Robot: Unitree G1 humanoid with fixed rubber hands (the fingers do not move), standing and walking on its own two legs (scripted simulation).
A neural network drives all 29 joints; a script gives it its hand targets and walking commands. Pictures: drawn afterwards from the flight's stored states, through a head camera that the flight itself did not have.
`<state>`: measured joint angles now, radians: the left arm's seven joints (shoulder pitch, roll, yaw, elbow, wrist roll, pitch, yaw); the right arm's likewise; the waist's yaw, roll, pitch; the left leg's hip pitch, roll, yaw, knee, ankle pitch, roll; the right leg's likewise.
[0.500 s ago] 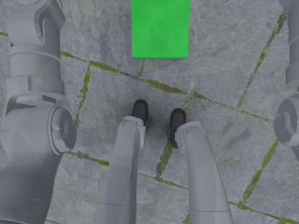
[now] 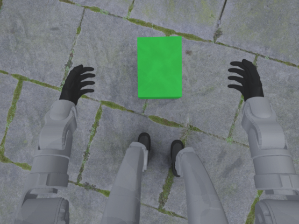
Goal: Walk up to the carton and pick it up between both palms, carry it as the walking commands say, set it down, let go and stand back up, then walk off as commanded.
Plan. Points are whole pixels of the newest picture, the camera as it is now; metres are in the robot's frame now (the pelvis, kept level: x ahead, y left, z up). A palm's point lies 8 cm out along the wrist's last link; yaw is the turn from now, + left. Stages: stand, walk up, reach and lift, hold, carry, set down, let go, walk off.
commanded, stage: let go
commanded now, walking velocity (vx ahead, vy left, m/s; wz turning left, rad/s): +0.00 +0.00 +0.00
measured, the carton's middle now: (159, 70) +0.57 +0.03 -0.64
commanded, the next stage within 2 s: stand in 1.00 s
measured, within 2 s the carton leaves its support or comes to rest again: neither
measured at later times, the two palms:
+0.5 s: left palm (49, 177) +0.22 +0.23 -0.03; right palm (286, 173) +0.25 -0.21 -0.03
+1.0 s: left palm (46, 169) +0.24 +0.23 -0.02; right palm out of the picture +0.25 -0.23 -0.01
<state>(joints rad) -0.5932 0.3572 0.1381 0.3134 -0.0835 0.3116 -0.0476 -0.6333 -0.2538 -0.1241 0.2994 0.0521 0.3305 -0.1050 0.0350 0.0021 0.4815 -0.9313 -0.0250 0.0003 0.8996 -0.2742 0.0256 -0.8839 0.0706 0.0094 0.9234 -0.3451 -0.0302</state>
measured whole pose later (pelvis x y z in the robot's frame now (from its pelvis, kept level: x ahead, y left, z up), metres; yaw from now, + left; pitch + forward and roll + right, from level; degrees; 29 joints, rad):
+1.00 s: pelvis +0.09 +0.00 +0.06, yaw +1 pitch -5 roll +1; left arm 0.23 0.22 0.01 0.44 0.00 0.14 -0.05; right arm 0.23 -0.20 -0.04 0.47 -0.02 0.09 0.04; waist 0.01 -0.02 0.11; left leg -0.12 -0.05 -0.01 0.48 -0.28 0.03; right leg -0.07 0.04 0.03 0.49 -0.34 -0.03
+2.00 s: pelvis +0.07 +0.03 +0.06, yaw +1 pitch -3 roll +0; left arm 0.31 0.35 0.02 0.98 0.02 -0.02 0.01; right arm 0.24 -0.34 -0.03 1.01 -0.02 -0.04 -0.01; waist 0.01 -0.02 -0.08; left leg -0.17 -0.09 0.01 0.43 -0.21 0.08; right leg -0.12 0.00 0.05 0.44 -0.28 0.01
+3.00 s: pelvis +0.06 +0.03 +0.07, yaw +2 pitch -3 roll +0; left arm 0.22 0.37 0.00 1.08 0.01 -0.02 0.01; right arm 0.13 -0.36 0.00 1.11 0.00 -0.02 0.00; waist 0.01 -0.03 0.00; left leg -0.15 -0.09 -0.02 0.37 -0.17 0.07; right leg -0.09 0.00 0.02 0.37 -0.24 0.01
